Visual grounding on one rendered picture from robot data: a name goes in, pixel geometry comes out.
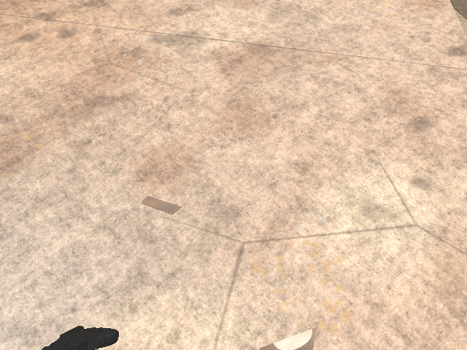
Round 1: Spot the robot left hand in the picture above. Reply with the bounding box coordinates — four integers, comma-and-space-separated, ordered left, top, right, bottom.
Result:
42, 326, 119, 350

